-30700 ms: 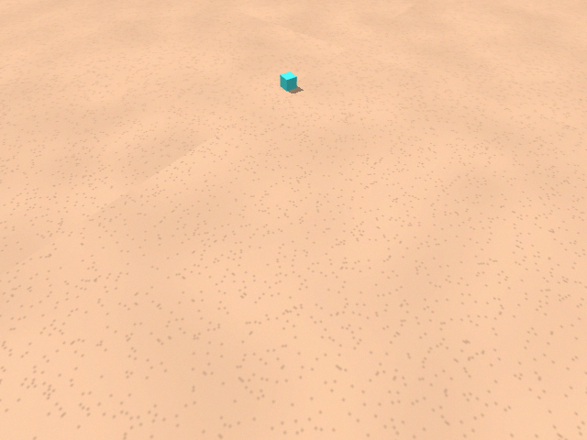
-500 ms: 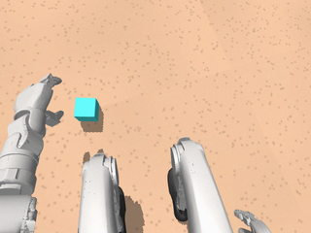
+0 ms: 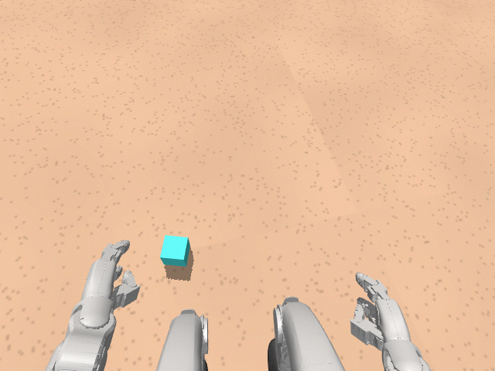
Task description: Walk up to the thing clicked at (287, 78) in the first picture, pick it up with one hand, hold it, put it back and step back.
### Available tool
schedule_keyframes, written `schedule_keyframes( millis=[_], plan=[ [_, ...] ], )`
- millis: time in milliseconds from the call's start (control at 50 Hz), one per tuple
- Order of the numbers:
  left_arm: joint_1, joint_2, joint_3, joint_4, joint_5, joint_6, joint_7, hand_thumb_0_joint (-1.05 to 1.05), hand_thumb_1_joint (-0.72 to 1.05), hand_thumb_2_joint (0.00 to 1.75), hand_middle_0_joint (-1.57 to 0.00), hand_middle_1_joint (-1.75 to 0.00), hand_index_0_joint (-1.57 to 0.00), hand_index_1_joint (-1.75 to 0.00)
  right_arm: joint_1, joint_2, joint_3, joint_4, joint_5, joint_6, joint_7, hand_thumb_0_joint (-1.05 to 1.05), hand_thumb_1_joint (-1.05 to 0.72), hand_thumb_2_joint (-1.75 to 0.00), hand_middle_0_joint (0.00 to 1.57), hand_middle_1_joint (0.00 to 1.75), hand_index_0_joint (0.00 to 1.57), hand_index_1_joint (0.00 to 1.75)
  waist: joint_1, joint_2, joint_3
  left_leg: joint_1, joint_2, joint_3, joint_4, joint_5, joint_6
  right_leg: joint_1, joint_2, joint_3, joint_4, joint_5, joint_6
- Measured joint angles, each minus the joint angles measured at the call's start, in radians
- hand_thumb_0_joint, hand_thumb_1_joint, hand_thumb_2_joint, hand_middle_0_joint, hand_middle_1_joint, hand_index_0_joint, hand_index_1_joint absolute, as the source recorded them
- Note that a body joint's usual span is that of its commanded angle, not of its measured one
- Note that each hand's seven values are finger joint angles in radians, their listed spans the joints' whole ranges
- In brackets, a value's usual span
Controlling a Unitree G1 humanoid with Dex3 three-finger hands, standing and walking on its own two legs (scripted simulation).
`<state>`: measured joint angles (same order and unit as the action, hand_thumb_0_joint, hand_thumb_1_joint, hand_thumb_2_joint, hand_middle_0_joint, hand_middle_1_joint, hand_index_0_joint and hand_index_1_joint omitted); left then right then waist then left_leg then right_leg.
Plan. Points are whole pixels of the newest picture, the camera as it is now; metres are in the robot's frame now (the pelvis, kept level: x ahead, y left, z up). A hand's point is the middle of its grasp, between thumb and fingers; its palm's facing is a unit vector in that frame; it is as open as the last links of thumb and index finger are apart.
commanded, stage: home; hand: left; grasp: from above
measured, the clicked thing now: (175, 251) +0.51 +0.18 -0.58
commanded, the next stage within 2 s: none
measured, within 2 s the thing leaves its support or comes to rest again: neither
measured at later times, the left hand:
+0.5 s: hand (89, 310) +0.22 +0.19 +0.06, palm faces +0.08 -0.97 -0.22, open 7.4 cm
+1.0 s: hand (91, 318) +0.21 +0.19 +0.05, palm faces +0.06 -0.98 -0.21, open 7.4 cm
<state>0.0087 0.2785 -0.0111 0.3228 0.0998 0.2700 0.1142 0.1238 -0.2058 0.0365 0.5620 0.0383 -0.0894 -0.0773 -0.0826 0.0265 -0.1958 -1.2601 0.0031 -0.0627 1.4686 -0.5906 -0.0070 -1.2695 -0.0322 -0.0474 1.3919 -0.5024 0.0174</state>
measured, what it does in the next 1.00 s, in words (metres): rises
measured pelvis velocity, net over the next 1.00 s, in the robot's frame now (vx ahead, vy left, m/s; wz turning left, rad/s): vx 0.05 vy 0.00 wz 0.01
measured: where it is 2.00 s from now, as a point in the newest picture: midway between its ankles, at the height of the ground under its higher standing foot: outside the picture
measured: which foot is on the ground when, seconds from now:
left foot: down 0.00-1.00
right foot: down 0.00-1.00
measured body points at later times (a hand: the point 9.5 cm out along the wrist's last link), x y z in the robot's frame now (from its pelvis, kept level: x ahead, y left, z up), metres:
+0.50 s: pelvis +0.06 +0.00 +0.10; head +0.07 +0.01 +0.55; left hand +0.21 +0.24 +0.08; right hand +0.22 -0.24 +0.04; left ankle +0.05 +0.12 -0.58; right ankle +0.08 -0.14 -0.58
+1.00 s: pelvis +0.05 +0.00 +0.10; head +0.07 +0.01 +0.55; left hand +0.21 +0.24 +0.07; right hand +0.21 -0.24 +0.04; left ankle +0.05 +0.12 -0.58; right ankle +0.08 -0.14 -0.58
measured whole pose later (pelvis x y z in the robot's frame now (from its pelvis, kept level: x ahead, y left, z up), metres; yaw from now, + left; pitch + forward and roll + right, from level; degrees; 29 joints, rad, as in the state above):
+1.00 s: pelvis +0.05 +0.00 +0.10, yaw +1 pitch +9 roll -3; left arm 0.49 0.23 0.03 -0.11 -0.05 0.44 0.03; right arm 0.30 -0.21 0.04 0.55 0.01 -0.23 -0.17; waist -0.04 0.05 -0.15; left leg -0.66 0.02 -0.06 1.00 -0.50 0.00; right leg -0.66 -0.02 -0.05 0.91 -0.41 0.02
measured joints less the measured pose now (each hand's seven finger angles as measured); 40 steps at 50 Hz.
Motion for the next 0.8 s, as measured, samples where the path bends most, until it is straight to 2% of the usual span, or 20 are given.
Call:
schedule_keyframes(
  millis=[160, 300, 380, 480, 640, 800],
  plan=[
    [0.186, -0.044, 0.044, -0.165, -0.118, 0.087, -0.007, 0.01, 0.90, 0.90, -0.21, -0.30, -0.21, -0.30, 0.103, 0.000, 0.012, 0.001, 0.003, -0.018, -0.051, 0.01, -0.91, -0.90, 0.20, 0.30, 0.20, 0.30, 0.005, 0.010, 0.020, 0.254, 0.011, 0.004, -0.211, 0.036, 0.001, 0.255, 0.010, -0.003, -0.212, 0.036, 0.000],
    [0.368, -0.061, 0.052, -0.328, -0.171, 0.143, -0.027, 0.01, 0.90, 0.90, -0.20, -0.30, -0.21, -0.30, 0.177, -0.009, 0.005, -0.020, -0.002, -0.047, -0.088, 0.01, -0.91, -0.90, 0.20, 0.30, 0.20, 0.30, 0.015, 0.023, 0.026, 0.450, 0.019, 0.008, -0.371, 0.066, 0.003, 0.454, 0.018, -0.004, -0.377, 0.067, 0.002],
    [0.454, -0.058, 0.046, -0.410, -0.172, 0.156, -0.042, 0.01, 0.90, 0.90, -0.20, -0.30, -0.21, -0.30, 0.192, -0.011, 0.000, -0.032, -0.007, -0.070, -0.100, 0.01, -0.91, -0.90, 0.20, 0.30, 0.20, 0.30, 0.023, 0.028, 0.016, 0.526, 0.020, 0.009, -0.431, 0.076, 0.005, 0.532, 0.019, -0.005, -0.439, 0.078, 0.003],
    [0.504, -0.055, 0.044, -0.453, -0.166, 0.168, -0.064, 0.01, 0.90, 0.90, -0.20, -0.30, -0.21, -0.30, 0.180, -0.012, -0.005, -0.044, -0.015, -0.097, -0.106, 0.01, -0.91, -0.90, 0.20, 0.30, 0.20, 0.30, 0.035, 0.031, 0.010, 0.581, 0.018, 0.006, -0.468, 0.082, 0.007, 0.591, 0.017, -0.009, -0.478, 0.082, 0.005],
    [0.491, -0.051, 0.040, -0.428, -0.155, 0.171, -0.091, 0.01, 0.90, 0.90, -0.20, -0.30, -0.20, -0.30, 0.139, -0.011, -0.004, -0.046, -0.028, -0.137, -0.100, 0.01, -0.91, -0.90, 0.20, 0.30, 0.20, 0.30, 0.047, 0.020, 0.023, 0.602, 0.013, 0.002, -0.473, 0.083, 0.007, 0.614, 0.012, -0.013, -0.481, 0.080, 0.006],
    [0.479, -0.051, 0.037, -0.428, -0.149, 0.169, -0.092, 0.01, 0.90, 0.90, -0.20, -0.30, -0.20, -0.30, 0.142, -0.009, 0.000, -0.030, -0.033, -0.145, -0.095, 0.01, -0.91, -0.90, 0.20, 0.30, 0.20, 0.30, 0.050, 0.016, 0.038, 0.607, 0.015, 0.001, -0.470, 0.086, 0.006, 0.619, 0.014, -0.013, -0.481, 0.084, 0.005]
  ],
)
